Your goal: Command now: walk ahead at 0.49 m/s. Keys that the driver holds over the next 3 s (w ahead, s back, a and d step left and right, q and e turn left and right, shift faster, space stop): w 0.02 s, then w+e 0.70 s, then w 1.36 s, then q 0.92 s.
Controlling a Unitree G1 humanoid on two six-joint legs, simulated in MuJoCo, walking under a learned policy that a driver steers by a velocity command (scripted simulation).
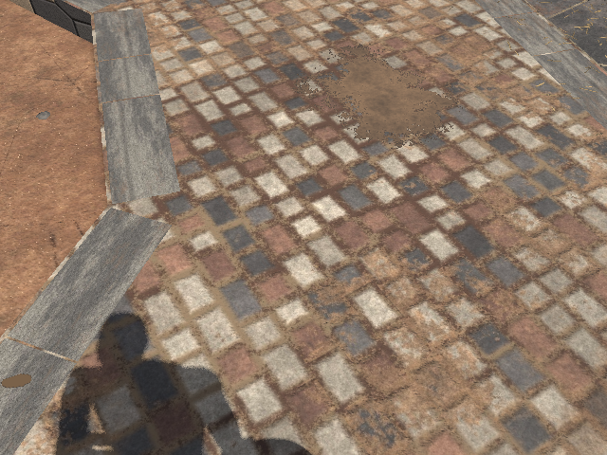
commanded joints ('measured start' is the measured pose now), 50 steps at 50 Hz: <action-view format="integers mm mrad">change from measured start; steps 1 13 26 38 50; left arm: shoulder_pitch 32 -238 58 199 105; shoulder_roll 41 45 140 159 85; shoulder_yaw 12 3 54 68 33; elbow -43 -173 -165 -129 -188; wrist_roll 12 -13 3 -9 4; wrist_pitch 6 -2 -2 28 13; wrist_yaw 7 -64 -35 8 -11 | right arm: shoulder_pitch -38 69 -112 -395 -78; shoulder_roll -133 -190 -134 -150 -127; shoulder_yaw -22 -41 -30 -33 -39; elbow -56 -4 -194 -318 -216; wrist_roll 2 15 -11 8 1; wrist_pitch -16 26 -6 -35 -17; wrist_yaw -20 -40 -40 -13 -8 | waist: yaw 46 -31 2 85 30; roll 77 95 11 -65 130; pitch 53 76 -43 2 -25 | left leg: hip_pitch -92 286 -464 -351 54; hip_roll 284 373 201 109 305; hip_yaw -218 -51 -124 -141 -364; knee -202 -56 752 186 -92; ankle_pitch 66 229 -91 150 77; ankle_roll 171 69 -106 -89 135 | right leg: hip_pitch -31 -57 446 566 0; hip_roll -43 47 -34 -41 32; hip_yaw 3 -69 233 318 33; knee -145 -540 -931 -798 -33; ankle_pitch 151 101 354 184 -97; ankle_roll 27 -51 -253 -157 7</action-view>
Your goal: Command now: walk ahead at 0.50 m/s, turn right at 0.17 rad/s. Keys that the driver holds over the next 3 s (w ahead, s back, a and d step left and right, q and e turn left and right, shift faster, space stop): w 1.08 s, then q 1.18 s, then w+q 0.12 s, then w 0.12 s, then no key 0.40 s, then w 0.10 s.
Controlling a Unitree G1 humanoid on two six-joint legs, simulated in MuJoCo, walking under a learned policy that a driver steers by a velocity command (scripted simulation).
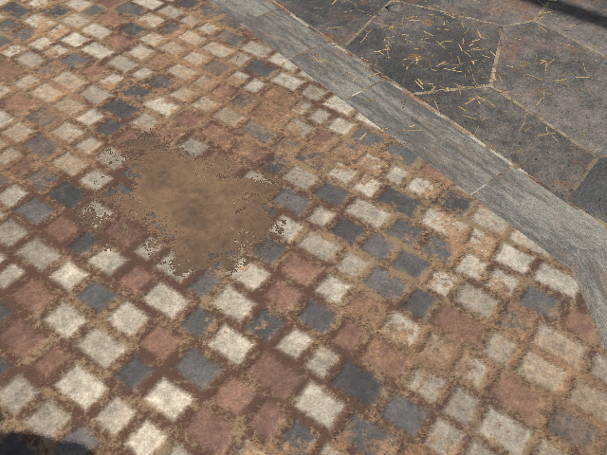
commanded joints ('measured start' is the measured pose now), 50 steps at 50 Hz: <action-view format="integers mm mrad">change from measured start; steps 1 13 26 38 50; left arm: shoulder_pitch -4 -341 -58 117 -21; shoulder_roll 51 39 91 162 133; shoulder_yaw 15 0 27 43 24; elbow -79 -197 -84 47 -1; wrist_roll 5 -10 13 -5 -6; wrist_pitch -13 -32 -42 -21 -41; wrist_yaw -1 -38 -41 -9 -3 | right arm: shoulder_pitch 18 173 74 -294 -5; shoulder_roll -112 -182 -96 -70 -130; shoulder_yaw -21 -27 -7 7 -23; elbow -38 45 -20 -139 -67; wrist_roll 6 30 16 21 4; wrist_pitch -13 31 34 24 20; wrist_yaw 0 -16 -19 9 8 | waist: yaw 10 -76 -9 94 -30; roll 130 127 -42 -16 94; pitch -19 52 -43 66 -61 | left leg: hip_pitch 147 249 -349 -386 262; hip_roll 269 293 196 141 333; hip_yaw -286 -156 -75 -35 -393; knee -221 -192 709 180 -153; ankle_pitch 152 208 -108 220 -19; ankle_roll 189 134 -40 -38 187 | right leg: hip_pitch -176 -118 332 443 -240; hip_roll -89 -40 -211 -215 -97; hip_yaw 8 -62 179 33 5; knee -80 -588 -964 -976 52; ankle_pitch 55 317 366 348 0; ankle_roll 13 5 -214 -166 -2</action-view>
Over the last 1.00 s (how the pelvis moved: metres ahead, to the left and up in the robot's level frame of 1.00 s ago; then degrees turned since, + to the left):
0.56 -0.12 0.00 -24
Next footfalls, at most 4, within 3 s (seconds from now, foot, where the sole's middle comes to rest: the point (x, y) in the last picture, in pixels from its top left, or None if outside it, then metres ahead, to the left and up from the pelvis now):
0.36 right None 0.34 -0.16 -0.78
0.88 left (269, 396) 0.63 0.08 -0.78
1.38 right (353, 311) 0.86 -0.13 -0.78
1.80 left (260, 362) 0.71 0.10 -0.78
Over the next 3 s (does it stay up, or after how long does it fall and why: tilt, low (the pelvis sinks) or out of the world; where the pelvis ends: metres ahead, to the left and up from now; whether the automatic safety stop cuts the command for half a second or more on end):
stays up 0.77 0.11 0.00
